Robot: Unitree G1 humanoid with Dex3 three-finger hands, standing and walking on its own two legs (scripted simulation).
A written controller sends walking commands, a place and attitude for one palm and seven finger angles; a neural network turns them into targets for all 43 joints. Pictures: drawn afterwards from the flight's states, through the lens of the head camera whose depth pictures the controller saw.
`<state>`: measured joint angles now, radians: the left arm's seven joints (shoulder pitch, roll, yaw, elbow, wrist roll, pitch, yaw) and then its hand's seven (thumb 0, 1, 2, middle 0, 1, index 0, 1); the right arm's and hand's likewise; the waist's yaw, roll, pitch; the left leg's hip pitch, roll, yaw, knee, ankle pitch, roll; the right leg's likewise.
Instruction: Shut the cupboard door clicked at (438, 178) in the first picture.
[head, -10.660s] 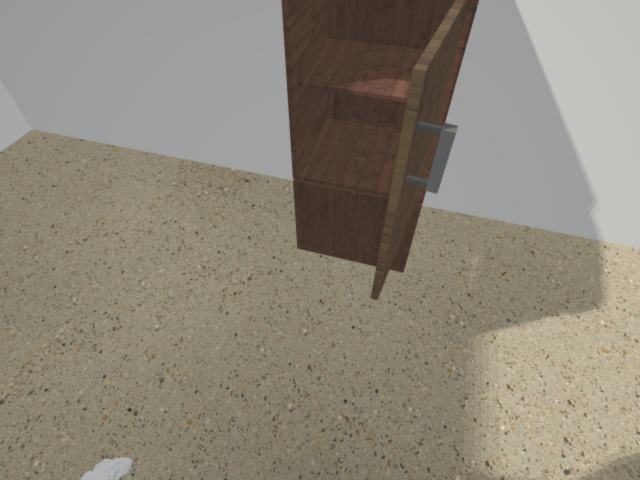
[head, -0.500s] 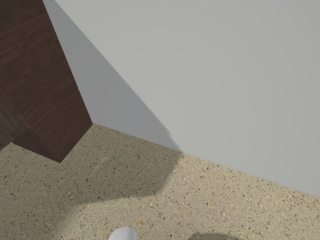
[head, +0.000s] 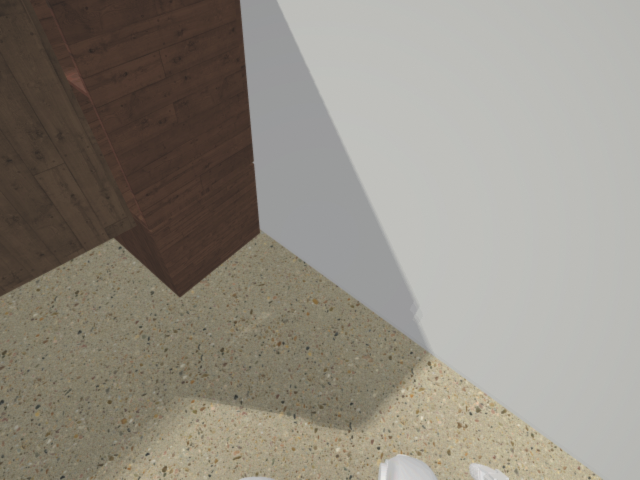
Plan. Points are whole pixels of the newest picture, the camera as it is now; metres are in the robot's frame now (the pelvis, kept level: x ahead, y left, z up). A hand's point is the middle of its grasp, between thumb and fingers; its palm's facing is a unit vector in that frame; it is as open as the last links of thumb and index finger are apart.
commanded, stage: turn to face it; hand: left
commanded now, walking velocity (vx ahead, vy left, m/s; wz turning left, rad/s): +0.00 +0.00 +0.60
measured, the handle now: out of the picture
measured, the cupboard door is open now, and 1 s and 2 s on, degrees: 82 82 82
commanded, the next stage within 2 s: take the last steps up to it in 1.14 s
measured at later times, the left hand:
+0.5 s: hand out of the picture +0.08 +0.14 -0.13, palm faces +0.28 -0.91 -0.30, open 7.3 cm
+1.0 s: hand out of the picture -0.09 +0.17 -0.16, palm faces +0.58 -0.77 -0.27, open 7.3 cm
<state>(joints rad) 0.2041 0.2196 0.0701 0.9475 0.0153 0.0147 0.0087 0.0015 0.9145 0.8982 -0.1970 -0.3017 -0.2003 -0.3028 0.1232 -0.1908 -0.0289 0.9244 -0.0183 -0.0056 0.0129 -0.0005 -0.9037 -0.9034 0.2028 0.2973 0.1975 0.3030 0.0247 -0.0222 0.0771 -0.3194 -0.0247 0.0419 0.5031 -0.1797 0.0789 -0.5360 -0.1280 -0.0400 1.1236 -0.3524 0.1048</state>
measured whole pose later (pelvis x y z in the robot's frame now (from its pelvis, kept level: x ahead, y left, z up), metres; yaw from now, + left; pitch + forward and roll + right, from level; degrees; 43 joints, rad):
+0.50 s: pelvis +0.03 -0.07 +0.01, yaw +18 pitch -1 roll +3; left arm 0.18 0.17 0.02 0.86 0.02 0.01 0.02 0.00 0.91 0.90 -0.20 -0.30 -0.21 -0.30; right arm 0.24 -0.28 -0.10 0.95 -0.02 0.09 0.03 0.00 -0.91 -0.90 0.20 0.30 0.19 0.30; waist -0.05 0.03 0.08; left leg -0.50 0.01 -0.01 1.16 -0.40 -0.08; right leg -0.21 -0.12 -0.15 0.51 -0.27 -0.01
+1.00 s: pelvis -0.01 -0.04 +0.00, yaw +33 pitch -1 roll -1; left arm 0.22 0.27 0.06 0.94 0.01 0.06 0.01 0.00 0.91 0.90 -0.20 -0.30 -0.20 -0.30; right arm 0.11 -0.21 -0.03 0.90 -0.02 0.03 0.01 0.00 -0.90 -0.90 0.20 0.30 0.20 0.30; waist 0.03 -0.02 0.09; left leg -0.22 -0.01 0.00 0.48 -0.24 0.02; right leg -0.44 -0.09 -0.05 1.00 -0.44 0.10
